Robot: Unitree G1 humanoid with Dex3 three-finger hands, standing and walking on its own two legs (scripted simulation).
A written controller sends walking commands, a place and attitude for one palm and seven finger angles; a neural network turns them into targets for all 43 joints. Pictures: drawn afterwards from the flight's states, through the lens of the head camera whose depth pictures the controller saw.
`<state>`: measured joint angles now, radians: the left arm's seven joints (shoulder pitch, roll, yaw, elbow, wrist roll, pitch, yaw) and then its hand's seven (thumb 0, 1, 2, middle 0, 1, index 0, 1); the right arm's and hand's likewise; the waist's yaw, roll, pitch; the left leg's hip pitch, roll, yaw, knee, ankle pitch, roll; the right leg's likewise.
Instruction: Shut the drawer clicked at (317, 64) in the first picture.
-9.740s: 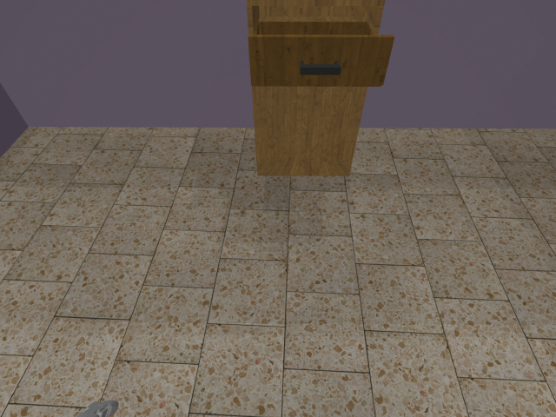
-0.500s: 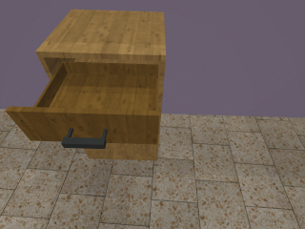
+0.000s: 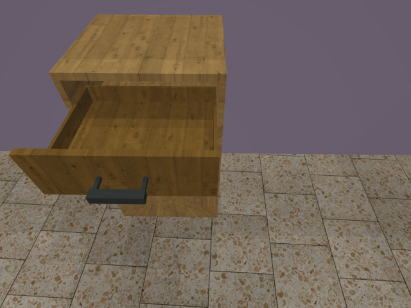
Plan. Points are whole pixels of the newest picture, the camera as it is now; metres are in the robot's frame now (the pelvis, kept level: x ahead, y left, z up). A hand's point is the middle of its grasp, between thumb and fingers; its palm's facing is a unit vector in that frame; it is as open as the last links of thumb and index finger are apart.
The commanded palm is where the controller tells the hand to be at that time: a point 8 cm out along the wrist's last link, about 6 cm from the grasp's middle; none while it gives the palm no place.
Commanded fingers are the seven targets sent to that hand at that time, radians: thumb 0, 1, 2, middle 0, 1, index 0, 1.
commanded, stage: look again from close up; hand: left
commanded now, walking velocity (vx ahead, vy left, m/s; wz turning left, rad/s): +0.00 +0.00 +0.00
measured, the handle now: (119, 188) +0.37 +0.23 -0.01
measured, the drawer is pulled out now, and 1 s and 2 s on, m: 0.29 0.29 0.29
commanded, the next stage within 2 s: shuffle to correct the standing spot in 0.10 s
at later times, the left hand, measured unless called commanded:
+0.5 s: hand out of the picture +0.01 +0.17 -0.18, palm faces +0.03 -0.98 -0.17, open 7.3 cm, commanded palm none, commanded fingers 0.00 0.90 0.90 -0.20 -0.30 -0.20 -0.30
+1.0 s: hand out of the picture +0.10 +0.19 -0.17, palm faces +0.01 -0.97 -0.25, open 7.3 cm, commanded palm none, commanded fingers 0.00 0.90 0.90 -0.20 -0.30 -0.20 -0.30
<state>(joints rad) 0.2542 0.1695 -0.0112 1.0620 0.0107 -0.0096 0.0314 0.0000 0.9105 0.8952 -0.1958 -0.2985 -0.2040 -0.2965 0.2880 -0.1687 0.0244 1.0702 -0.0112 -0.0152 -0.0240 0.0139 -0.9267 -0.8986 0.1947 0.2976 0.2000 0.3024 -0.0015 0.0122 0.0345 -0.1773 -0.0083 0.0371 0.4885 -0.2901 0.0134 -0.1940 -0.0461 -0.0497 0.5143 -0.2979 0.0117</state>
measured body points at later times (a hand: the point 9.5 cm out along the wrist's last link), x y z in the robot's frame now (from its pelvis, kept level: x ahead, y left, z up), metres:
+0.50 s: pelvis +0.04 +0.00 -0.01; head +0.05 +0.01 +0.44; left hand +0.01 +0.23 -0.17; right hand +0.03 -0.22 -0.16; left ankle -0.02 +0.11 -0.74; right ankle -0.01 -0.12 -0.74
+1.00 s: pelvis +0.06 +0.00 +0.00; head +0.09 +0.00 +0.44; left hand +0.10 +0.25 -0.15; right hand +0.08 -0.23 -0.16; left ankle -0.02 +0.11 -0.74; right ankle -0.01 -0.12 -0.73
